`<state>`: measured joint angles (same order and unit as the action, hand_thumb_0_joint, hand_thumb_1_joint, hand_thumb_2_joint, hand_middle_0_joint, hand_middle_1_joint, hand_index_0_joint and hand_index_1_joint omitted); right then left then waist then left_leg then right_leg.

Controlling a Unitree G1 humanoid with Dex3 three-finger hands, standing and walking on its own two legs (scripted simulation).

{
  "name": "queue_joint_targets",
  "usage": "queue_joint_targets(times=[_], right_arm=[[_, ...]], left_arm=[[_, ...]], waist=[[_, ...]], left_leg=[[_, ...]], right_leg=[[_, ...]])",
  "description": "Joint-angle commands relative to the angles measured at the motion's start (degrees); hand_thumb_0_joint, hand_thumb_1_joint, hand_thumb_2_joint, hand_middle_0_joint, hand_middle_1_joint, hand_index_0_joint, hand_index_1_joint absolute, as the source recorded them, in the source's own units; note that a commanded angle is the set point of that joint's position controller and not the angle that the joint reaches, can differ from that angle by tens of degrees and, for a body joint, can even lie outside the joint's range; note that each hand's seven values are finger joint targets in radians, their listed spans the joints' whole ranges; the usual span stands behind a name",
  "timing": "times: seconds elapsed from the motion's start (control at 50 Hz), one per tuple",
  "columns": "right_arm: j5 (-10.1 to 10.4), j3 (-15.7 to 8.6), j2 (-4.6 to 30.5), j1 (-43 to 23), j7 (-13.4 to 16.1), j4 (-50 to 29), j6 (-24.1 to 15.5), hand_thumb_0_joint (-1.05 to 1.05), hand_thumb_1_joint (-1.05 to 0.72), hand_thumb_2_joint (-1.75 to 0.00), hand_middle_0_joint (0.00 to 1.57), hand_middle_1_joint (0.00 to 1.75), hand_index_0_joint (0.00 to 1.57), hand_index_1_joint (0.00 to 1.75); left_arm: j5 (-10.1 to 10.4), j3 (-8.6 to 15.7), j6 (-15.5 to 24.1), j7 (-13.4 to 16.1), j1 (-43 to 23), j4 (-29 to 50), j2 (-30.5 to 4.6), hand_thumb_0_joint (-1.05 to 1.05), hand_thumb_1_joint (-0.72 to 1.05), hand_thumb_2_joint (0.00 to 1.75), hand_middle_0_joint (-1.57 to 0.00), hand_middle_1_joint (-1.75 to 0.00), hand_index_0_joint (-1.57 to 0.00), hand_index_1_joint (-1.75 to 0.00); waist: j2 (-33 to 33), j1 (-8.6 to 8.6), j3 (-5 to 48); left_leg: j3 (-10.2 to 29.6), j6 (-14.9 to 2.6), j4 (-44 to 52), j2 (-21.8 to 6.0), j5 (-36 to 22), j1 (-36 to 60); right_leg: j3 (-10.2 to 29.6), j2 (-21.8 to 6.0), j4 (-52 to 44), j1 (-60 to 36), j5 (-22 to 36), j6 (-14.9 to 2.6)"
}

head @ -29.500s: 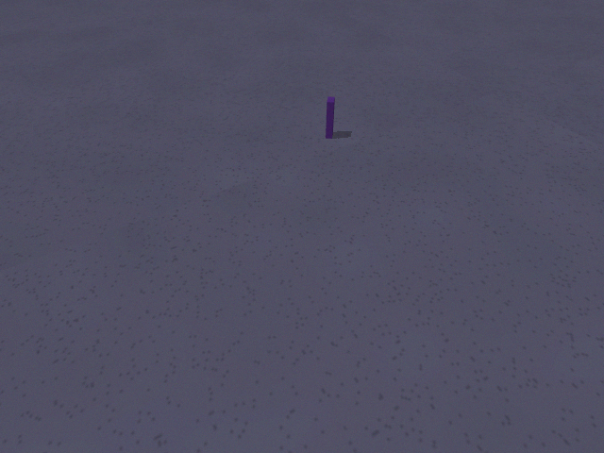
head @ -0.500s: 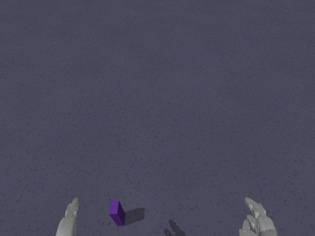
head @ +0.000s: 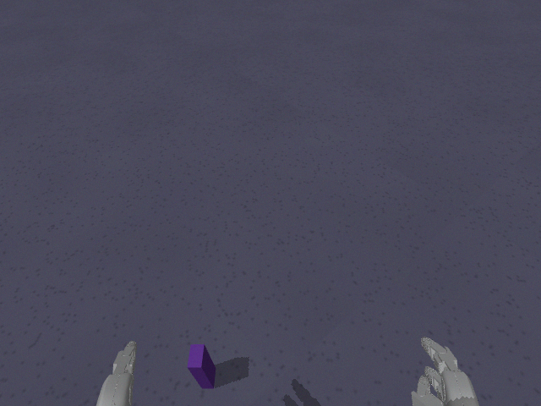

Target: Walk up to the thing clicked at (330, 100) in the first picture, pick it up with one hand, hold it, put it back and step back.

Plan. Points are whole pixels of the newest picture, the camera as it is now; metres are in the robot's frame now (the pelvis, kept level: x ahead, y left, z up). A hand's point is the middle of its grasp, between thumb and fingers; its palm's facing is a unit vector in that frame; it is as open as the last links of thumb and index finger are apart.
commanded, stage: home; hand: left
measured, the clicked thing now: (203, 367) +0.37 +0.23 -0.60
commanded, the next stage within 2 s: stand in 0.68 s
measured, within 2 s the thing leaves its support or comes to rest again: neither
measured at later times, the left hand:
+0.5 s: hand (156, 404) +0.17 +0.18 -0.06, palm faces +0.10 -0.96 -0.27, open 17.3 cm
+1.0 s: hand (154, 402) +0.17 +0.19 -0.06, palm faces +0.10 -0.96 -0.28, open 14.9 cm
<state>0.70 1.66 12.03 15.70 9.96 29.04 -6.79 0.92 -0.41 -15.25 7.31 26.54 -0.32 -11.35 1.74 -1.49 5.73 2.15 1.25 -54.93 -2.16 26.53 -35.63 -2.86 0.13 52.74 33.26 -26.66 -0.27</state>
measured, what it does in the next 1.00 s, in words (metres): stands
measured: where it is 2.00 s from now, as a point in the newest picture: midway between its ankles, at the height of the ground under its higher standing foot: outside the picture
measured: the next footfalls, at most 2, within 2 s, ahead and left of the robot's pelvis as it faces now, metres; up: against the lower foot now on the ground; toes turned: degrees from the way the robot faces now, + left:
none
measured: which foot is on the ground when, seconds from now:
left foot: down 0.00-1.00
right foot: down 0.00-1.00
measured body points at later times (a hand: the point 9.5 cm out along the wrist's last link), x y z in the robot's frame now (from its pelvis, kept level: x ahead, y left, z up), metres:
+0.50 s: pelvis +0.00 +0.01 +0.00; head +0.02 +0.01 +0.45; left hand +0.16 +0.23 -0.04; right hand +0.16 -0.24 -0.07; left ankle +0.01 +0.13 -0.69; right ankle +0.00 -0.12 -0.69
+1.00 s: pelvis +0.00 +0.01 +0.00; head +0.02 +0.01 +0.45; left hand +0.16 +0.24 -0.03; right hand +0.16 -0.23 -0.07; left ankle +0.01 +0.13 -0.69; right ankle +0.00 -0.12 -0.69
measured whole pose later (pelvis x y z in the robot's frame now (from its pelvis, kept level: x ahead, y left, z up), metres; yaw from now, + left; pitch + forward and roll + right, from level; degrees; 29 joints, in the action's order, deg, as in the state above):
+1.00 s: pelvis +0.00 +0.01 +0.00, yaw +0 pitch +7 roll -2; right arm 0.4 1.9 11.6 16.0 10.0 29.4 -7.4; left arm 0.7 -0.4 -14.9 7.5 26.6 0.0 -11.5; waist 1.8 -1.2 5.8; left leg 1.8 0.7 -55.2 -1.9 27.0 -35.5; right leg -2.5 -0.1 52.5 33.0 -26.7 0.3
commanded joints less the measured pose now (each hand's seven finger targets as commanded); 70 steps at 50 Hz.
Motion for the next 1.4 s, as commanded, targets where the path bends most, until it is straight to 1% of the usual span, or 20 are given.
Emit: queue_joint_targets(times=[0.0,0.1,0.12,0.16,0.28,0.32,0.38,0.44,0.48,0.64,0.76,0.82,0.96,0.98,1.0,1.02,1.04,1.08,1.12,1.38], right_arm=[[-0.1,-2.7,6.1,-3.8,0.9,-9.1,-3.6,0.00,-0.90,-0.90,0.20,0.30,0.20,0.30],[0.0,-3.3,7.0,-4.1,1.0,-9.4,-3.7,0.00,-0.90,-0.90,0.20,0.30,0.20,0.30],[-0.1,-2.7,6.1,-3.7,0.9,-9.1,-3.7,0.00,-0.90,-0.90,0.20,0.30,0.20,0.30],[-0.2,-3.1,6.6,-4.0,1.0,-9.5,-3.8,0.00,-0.90,-0.90,0.20,0.30,0.20,0.30],[-0.1,-2.7,6.3,-4.2,0.9,-9.4,-3.9,0.00,-0.90,-0.90,0.20,0.30,0.20,0.30],[-0.2,-3.1,6.5,-3.7,1.0,-9.2,-4.1,0.00,-0.90,-0.90,0.20,0.30,0.20,0.30],[-0.1,-2.7,6.1,-3.5,0.9,-9.2,-4.1,0.00,-0.90,-0.90,0.20,0.30,0.20,0.30],[-0.2,-3.4,6.9,-3.6,1.2,-9.2,-4.0,0.00,-0.90,-0.90,0.20,0.30,0.20,0.30],[-0.2,-2.7,6.0,-3.4,1.0,-8.9,-4.0,0.00,-0.90,-0.90,0.20,0.30,0.20,0.30],[-0.2,-3.0,6.6,-3.6,0.8,-9.0,-4.1,0.00,-0.90,-0.90,0.20,0.30,0.20,0.30],[-0.3,-2.8,6.3,-3.4,0.9,-9.0,-4.2,0.00,-0.90,-0.90,0.20,0.30,0.20,0.30],[-0.2,-3.4,7.0,-3.4,1.0,-8.9,-4.2,0.00,-0.90,-0.90,0.20,0.30,0.20,0.30],[-0.2,-2.9,6.4,-3.3,0.9,-8.9,-4.0,0.00,-0.90,-0.90,0.20,0.30,0.20,0.30],[-6.8,-5.1,14.7,-6.4,-2.5,3.8,0.0,0.00,-0.90,-0.90,0.20,0.30,0.20,0.30],[-7.3,-5.6,13.7,-5.5,-4.4,5.9,1.7,0.00,-0.90,-0.90,0.20,0.30,0.20,0.30],[-6.9,-5.6,13.2,-5.5,-5.1,6.4,2.4,0.00,-0.90,-0.90,0.20,0.30,0.20,0.30],[-6.4,-5.6,13.4,-6.5,-5.8,6.6,2.9,0.00,-0.90,-0.90,0.20,0.30,0.20,0.30],[-4.4,-5.4,13.2,-6.0,-7.5,8.4,2.8,0.00,-0.90,-0.90,0.20,0.30,0.20,0.30],[-3.6,-5.9,13.6,-6.9,-8.3,10.0,3.0,0.00,-0.90,-0.90,0.20,0.30,0.20,0.30],[-3.1,-5.7,15.5,-7.6,-8.9,21.5,4.7,0.00,-0.90,-0.90,0.20,0.30,0.20,0.30]], left_arm=[[-0.5,2.6,2.9,0.7,-0.6,9.5,-5.0,0.00,-0.52,0.07,-0.05,-0.06,-0.05,-0.06],[-0.5,4.1,3.2,0.9,-3.4,12.9,-7.5,0.00,-0.51,0.08,-0.06,-0.06,-0.06,-0.06],[-0.6,2.4,2.8,0.6,0.2,8.0,-4.8,0.00,-0.52,0.07,-0.05,-0.06,-0.05,-0.06],[-0.6,3.9,3.2,0.8,-1.8,11.5,-6.7,0.00,-0.50,0.08,-0.06,-0.06,-0.06,-0.06],[-0.5,2.4,3.1,0.6,-0.5,9.7,-5.4,0.00,-0.52,0.07,-0.05,-0.06,-0.05,-0.06],[-0.6,3.6,3.4,0.8,-1.5,12.2,-6.7,0.00,-0.52,0.07,-0.05,-0.06,-0.05,-0.06],[-0.5,2.4,3.1,0.7,0.3,9.4,-5.1,0.00,-0.52,0.07,-0.05,-0.06,-0.05,-0.06],[-0.7,3.8,3.5,0.9,-1.4,12.2,-6.9,0.00,-0.50,0.08,-0.06,-0.06,-0.06,-0.06],[-0.6,2.7,3.2,0.7,0.0,10.6,-5.5,0.00,-0.52,0.07,-0.05,-0.06,-0.05,-0.06],[-0.7,3.1,3.4,0.8,-1.1,10.7,-6.0,0.00,-0.53,0.06,-0.05,-0.06,-0.05,-0.06],[-0.7,2.4,3.3,0.7,-1.1,10.4,-5.2,0.00,-0.52,0.07,-0.05,-0.06,-0.05,-0.06],[-0.7,3.1,3.3,0.8,-2.1,12.2,-6.3,0.00,-0.28,0.31,-0.20,-0.30,-0.20,-0.30],[-0.7,2.8,3.3,0.9,-1.1,10.8,-5.8,0.00,0.28,0.87,-0.20,-0.30,-0.20,-0.30],[-6.3,5.4,9.7,-1.8,-12.2,-9.3,-12.8,0.00,0.36,0.90,-0.20,-0.30,-0.20,-0.30],[-7.0,5.9,12.3,-3.2,-9.7,-14.6,-14.2,0.00,0.44,0.90,-0.20,-0.30,-0.20,-0.30],[-6.7,5.8,13.9,-3.7,-10.2,-16.7,-14.7,0.00,0.52,0.90,-0.20,-0.30,-0.20,-0.30],[-6.1,5.2,14.9,-4.5,-10.8,-17.9,-14.8,0.00,0.60,0.90,-0.20,-0.30,-0.20,-0.30],[-4.5,4.9,16.2,-5.3,-12.5,-22.6,-15.3,0.00,0.76,0.90,-0.20,-0.30,-0.20,-0.30],[-3.7,4.9,16.4,-5.6,-13.6,-26.6,-15.1,0.00,0.90,0.90,-0.20,-0.30,-0.20,-0.30],[-2.7,3.8,17.4,-5.3,-16.0,-46.6,-16.5,0.00,0.90,0.90,-0.20,-0.30,-0.20,-0.30]], waist=[[-0.4,-0.11,4.9],[0.2,0.18,5.4],[-0.9,-0.14,4.2],[0.2,0.18,5.7],[-0.6,0.10,4.0],[0.4,0.46,5.8],[-1.1,-0.02,5.1],[-0.4,0.14,6.6],[-0.3,0.40,5.5],[0.6,0.35,4.3],[-0.3,0.05,5.2],[0.2,0.16,6.0],[-0.2,0.15,6.0],[-3.9,2.48,-1.3],[-7.0,2.53,1.2],[-7.6,1.89,2.0],[-6.2,1.85,-0.3],[-1.3,1.98,1.1],[-1.2,2.56,1.4],[-1.0,2.50,-4.5]], left_leg=[[-2.0,-1.59,8.7,1.8,-10.2,4.5],[-2.1,-1.59,8.7,1.9,-10.1,4.5],[-2.1,-1.63,8.7,1.8,-9.3,4.0],[-1.9,-1.49,9.0,1.8,-9.0,4.5],[-2.1,-1.58,9.0,1.9,-8.4,3.8],[-2.1,-1.57,8.7,1.8,-9.4,4.6],[-2.1,-1.71,8.4,1.8,-10.4,4.3],[-1.9,-1.52,8.5,1.6,-11.2,5.2],[-2.0,-1.53,8.3,1.7,-11.8,4.6],[-1.0,-1.21,10.0,1.2,-9.7,4.5],[-1.7,-1.43,8.9,1.5,-11.4,4.8],[-1.5,-1.28,9.1,1.3,-12.1,5.7],[-1.7,-1.39,8.5,1.5,-13.5,5.3],[1.6,-3.44,11.2,-0.2,-21.4,7.0],[-0.1,-4.45,10.4,-0.1,-20.6,8.2],[-0.2,-4.91,10.5,-0.2,-20.6,9.8],[0.7,-5.16,12.7,0.0,-19.2,10.3],[1.4,-5.12,15.4,0.0,-18.4,13.2],[2.0,-4.84,16.8,-0.2,-17.2,15.4],[4.7,-3.94,28.5,-2.2,-15.2,20.3]], right_leg=[[-0.3,0.9,-9.8,-2.6,10.4,0.22],[-0.3,0.8,-10.1,-2.5,10.2,0.21],[-0.4,0.9,-10.0,-2.1,9.6,0.30],[-0.5,1.0,-9.9,-2.4,9.0,0.04],[-0.5,0.9,-10.4,-1.5,8.5,0.12],[-0.3,0.8,-10.0,-2.5,9.5,0.10],[-0.3,0.9,-9.7,-2.2,10.6,0.24],[-0.5,1.0,-9.4,-2.8,11.1,0.08],[-0.5,0.9,-9.3,-2.7,11.8,0.10],[-1.3,1.4,-8.8,-1.9,9.0,-0.30],[-0.8,1.1,-9.0,-2.3,11.2,0.03],[-0.9,1.2,-8.7,-2.4,11.6,-0.17],[-0.7,1.0,-8.8,-3.0,13.2,-0.01],[4.2,-3.9,-10.6,-10.4,15.2,-2.97],[6.5,-5.4,-11.8,-12.4,18.7,-4.40],[8.3,-6.0,-12.1,-12.8,19.7,-5.21],[8.3,-5.5,-13.3,-10.1,18.6,-5.03],[7.5,-5.5,-13.3,-13.0,17.2,-4.01],[7.3,-5.2,-14.5,-12.6,16.3,-3.41],[6.3,-6.1,-25.5,-19.9,14.3,-2.15]])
